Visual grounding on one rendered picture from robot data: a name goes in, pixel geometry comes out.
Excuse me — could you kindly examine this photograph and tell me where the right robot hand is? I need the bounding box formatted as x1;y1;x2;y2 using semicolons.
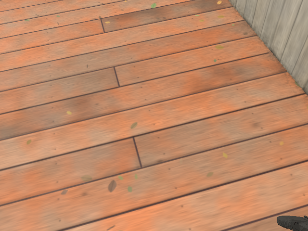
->
276;216;308;231

